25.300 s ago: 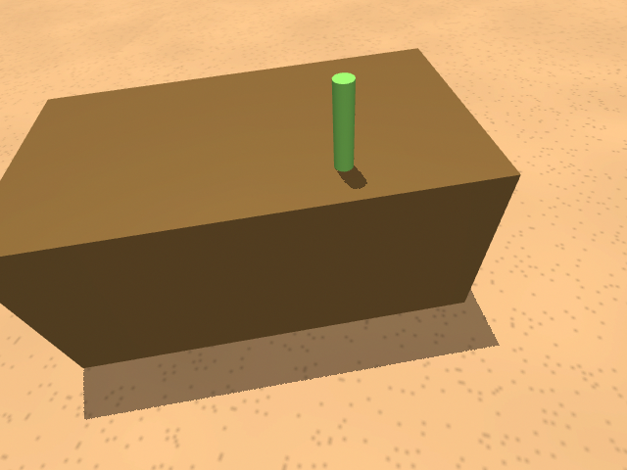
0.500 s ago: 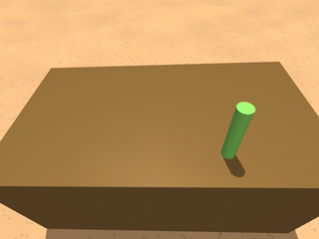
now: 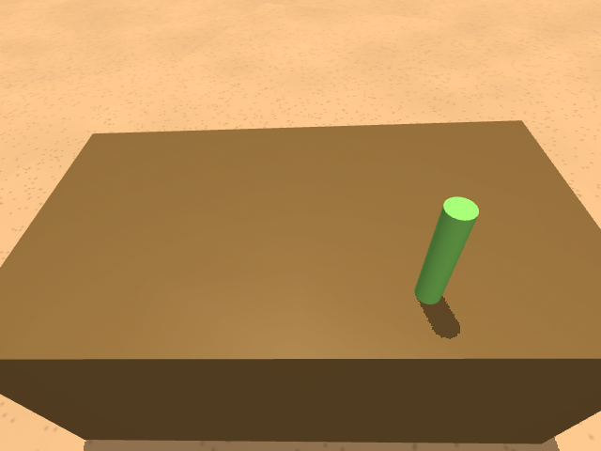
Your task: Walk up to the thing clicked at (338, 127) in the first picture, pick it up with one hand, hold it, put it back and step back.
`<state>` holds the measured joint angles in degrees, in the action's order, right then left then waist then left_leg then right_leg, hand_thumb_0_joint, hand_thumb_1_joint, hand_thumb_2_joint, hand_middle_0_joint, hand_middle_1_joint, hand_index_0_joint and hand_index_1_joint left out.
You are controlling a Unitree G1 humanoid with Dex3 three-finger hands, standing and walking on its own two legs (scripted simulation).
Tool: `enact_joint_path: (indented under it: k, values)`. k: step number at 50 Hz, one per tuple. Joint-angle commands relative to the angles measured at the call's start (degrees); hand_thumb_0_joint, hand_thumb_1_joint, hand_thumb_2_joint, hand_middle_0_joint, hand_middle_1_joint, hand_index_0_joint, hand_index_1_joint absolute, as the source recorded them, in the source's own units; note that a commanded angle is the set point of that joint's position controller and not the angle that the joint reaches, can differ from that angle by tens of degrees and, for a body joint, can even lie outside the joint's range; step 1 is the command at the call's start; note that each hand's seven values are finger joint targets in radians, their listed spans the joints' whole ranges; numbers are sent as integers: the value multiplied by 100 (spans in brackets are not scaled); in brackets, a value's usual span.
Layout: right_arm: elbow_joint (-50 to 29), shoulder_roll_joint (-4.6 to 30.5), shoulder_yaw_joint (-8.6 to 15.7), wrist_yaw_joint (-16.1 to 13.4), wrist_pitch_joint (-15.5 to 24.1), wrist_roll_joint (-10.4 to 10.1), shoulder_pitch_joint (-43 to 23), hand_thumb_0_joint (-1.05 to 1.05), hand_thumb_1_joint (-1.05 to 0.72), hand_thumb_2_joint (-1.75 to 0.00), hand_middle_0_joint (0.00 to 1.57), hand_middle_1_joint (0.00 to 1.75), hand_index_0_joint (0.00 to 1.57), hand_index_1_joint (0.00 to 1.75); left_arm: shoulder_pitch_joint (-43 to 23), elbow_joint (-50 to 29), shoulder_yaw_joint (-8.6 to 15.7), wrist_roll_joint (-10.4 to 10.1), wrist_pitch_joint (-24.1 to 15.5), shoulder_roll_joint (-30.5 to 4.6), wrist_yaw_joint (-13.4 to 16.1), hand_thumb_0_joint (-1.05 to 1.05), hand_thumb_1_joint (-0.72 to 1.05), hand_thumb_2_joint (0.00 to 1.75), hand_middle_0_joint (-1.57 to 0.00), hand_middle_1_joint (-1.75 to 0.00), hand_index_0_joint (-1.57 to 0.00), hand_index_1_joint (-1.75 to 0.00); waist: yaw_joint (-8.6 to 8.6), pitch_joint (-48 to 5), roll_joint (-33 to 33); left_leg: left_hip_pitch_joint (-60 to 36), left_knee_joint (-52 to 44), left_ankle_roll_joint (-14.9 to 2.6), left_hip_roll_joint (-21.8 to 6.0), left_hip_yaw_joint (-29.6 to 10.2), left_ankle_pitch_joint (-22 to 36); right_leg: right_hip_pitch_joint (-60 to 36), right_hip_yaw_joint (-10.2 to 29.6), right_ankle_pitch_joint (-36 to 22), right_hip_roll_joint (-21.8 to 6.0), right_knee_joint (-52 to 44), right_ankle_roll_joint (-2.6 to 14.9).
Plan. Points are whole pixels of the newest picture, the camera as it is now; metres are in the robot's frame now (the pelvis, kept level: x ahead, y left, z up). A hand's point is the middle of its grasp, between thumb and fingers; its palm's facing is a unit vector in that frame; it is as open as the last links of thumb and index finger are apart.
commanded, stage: home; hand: right
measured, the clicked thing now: (442, 256) +0.45 -0.21 -0.06
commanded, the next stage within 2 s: stand in 0.56 s
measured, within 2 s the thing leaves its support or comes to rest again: neither
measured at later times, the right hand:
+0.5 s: hand out of the picture +0.07 -0.25 -0.15, palm faces -0.01 +0.93 -0.36, open 17.2 cm
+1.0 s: hand out of the picture +0.08 -0.25 -0.15, palm faces -0.02 +0.93 -0.35, open 11.6 cm
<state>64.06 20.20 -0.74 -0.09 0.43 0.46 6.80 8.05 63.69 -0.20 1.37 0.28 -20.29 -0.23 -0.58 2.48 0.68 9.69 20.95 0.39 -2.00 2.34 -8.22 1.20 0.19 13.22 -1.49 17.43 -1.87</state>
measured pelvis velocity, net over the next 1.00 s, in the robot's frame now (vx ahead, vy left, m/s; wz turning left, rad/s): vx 0.01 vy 0.00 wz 0.00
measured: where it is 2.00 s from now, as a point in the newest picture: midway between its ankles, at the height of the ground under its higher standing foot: outside the picture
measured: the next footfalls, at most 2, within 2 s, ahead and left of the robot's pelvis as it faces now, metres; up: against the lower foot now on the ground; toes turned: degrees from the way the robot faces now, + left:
none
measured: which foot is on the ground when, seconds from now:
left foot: down 0.00-1.00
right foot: down 0.00-1.00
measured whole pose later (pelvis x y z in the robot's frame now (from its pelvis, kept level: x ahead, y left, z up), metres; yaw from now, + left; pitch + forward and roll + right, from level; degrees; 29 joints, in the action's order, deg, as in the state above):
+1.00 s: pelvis +0.01 +0.00 +0.00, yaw +0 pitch -2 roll +0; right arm 64.6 19.9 -0.1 0.1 0.5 0.4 6.2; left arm 8.3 63.1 -0.1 1.2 0.2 -20.1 -0.2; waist -0.5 3.2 0.6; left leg 9.6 20.4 0.2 -1.4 2.3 -8.8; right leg 0.9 0.0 13.8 -2.1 16.7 -2.1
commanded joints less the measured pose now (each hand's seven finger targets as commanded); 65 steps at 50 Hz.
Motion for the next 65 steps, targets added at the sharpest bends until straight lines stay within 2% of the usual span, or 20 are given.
enact_joint_path:
  k: [1,2,3,10,14,16,18,21,23,28,33,35,36,43,45,48,51,56,61,65]
  values:
    - [-295,1281,268,-66,130,17,-275,0,52,-7,6,6,6,6,-161,-302,264,-31,-124,-1187,81,0,90,90,-20,-30,-20,-30,40,-223,-110,-381,-359,-168,-579,-645,507,531,350,-524,-592,-345,248]
    - [-295,1279,275,-69,130,26,-269,0,53,-7,5,6,5,6,-152,-301,269,-35,-121,-1197,74,0,90,90,-20,-30,-20,-30,46,-197,-69,-376,-381,-169,-575,-637,444,557,361,-472,-588,-354,252]
    - [-298,1288,273,-67,135,16,-289,0,51,-8,6,6,6,6,-123,-310,254,-35,-135,-1175,70,0,90,90,-20,-30,-20,-30,58,-286,-71,-489,-314,-182,-606,-633,664,542,344,-590,-588,-340,249]
    - [-239,1275,278,-62,133,14,-220,0,52,-7,6,6,6,6,-101,-287,258,-44,-112,-1171,66,0,90,90,-20,-30,-20,-30,40,-186,-128,-415,-417,-154,-549,-631,350,578,353,-457,-600,-361,266]
    - [-247,1268,280,-57,135,7,-243,0,52,-7,6,6,6,6,-105,-309,247,-41,-132,-1173,74,0,90,90,-20,-30,-20,-30,40,-276,-62,-486,-360,-176,-583,-655,638,544,340,-594,-611,-335,252]
    - [-246,1279,292,-62,127,17,-215,0,51,-8,6,6,6,6,-83,-302,251,-35,-131,-1175,73,0,90,90,-20,-30,-20,-30,30,-289,-48,-528,-350,-183,-576,-640,479,571,352,-547,-615,-357,260]
    - [-248,1281,299,-63,136,11,-238,0,53,-7,5,6,5,6,-102,-324,257,-42,-129,-1201,82,0,90,90,-20,-30,-20,-30,23,-334,-69,-555,-326,-171,-581,-633,787,542,337,-713,-620,-309,254]
    - [-213,1282,299,-64,125,7,-205,0,52,-7,6,6,6,6,-71,-309,243,-39,-122,-1165,78,0,90,90,-20,-30,-20,-30,23,-225,-68,-494,-356,-175,-571,-639,498,585,342,-522,-616,-366,260]
    - [-246,1260,304,-54,125,15,-268,0,53,-7,6,6,6,6,-100,-329,242,-45,-135,-1175,86,0,90,90,-20,-30,-20,-30,21,-284,-36,-530,-301,-175,-580,-628,798,572,324,-700,-621,-336,252]
    - [-228,1270,313,-51,112,7,-226,0,52,-7,6,6,6,6,-69,-310,266,-44,-129,-1175,79,0,90,90,-20,-30,-20,-30,18,-156,-84,-402,-402,-173,-535,-648,279,593,342,-427,-621,-405,263]
    - [-262,1251,311,-46,130,4,-291,0,51,-8,6,6,6,6,-65,-354,261,-49,-151,-1168,86,0,90,90,-20,-30,-20,-30,42,-327,-41,-566,-288,-186,-590,-646,900,526,318,-747,-636,-339,247]
    - [-250,1226,312,-54,129,10,-253,0,35,-24,20,22,20,22,-95,-363,262,-47,-154,-1167,86,0,90,90,-20,-30,-20,-30,21,-350,8,-562,-251,-186,-589,-615,970,486,317,-836,-646,-334,247]
    - [-245,1224,301,-50,136,7,-237,0,27,-32,20,30,20,30,-93,-358,255,-60,-156,-1153,86,0,90,90,-20,-30,-20,-30,13,-345,-47,-543,-257,-181,-594,-623,1044,447,327,-886,-652,-332,241]
    - [-247,1233,314,-52,119,3,-271,0,-29,-88,20,30,20,30,-71,-362,274,-50,-141,-1173,85,0,90,90,-20,-30,-20,-30,30,-303,-78,-513,-291,-169,-558,-612,703,461,338,-711,-657,-396,260]
    - [-251,1238,311,-44,119,4,-282,0,-45,-90,20,30,20,30,-74,-361,269,-51,-142,-1167,83,0,90,90,-20,-30,-20,-30,16,-274,-113,-467,-332,-156,-543,-640,679,462,315,-701,-648,-391,251]
    - [-261,1224,307,-53,141,1,-312,0,-69,-90,20,30,20,30,-95,-385,273,-60,-150,-1162,88,0,90,90,-20,-30,-20,-30,48,-453,-84,-619,-215,-175,-609,-623,1287,360,283,-1084,-663,-292,248]
    - [-254,1226,314,-56,138,0,-295,0,-90,-90,20,30,20,30,-89,-383,275,-56,-147,-1170,94,0,90,90,-20,-30,-20,-30,38,-375,-44,-568,-224,-167,-586,-614,1222,388,272,-1037,-657,-316,232]
    - [-242,1236,311,-57,124,-2,-282,0,-90,-90,20,30,20,30,-48,-359,266,-49,-138,-1139,84,0,90,90,-20,-30,-20,-30,41,-283,-82,-511,-302,-153,-569,-638,853,455,270,-756,-647,-362,239]
    - [-268,1200,321,-50,123,7,-263,0,-90,-90,20,30,20,30,-115,-399,276,-46,-151,-1173,90,0,90,90,-20,-30,-20,-30,15,-342,-50,-492,-266,-156,-568,-623,1036,397,274,-902,-665,-353,247]
    - [-262,1205,327,-48,125,-4,-279,0,-90,-90,20,30,20,30,-106,-385,295,-46,-142,-1190,87,0,90,90,-20,-30,-20,-30,28,-325,-62,-487,-314,-151,-551,-644,812,383,276,-780,-668,-349,260]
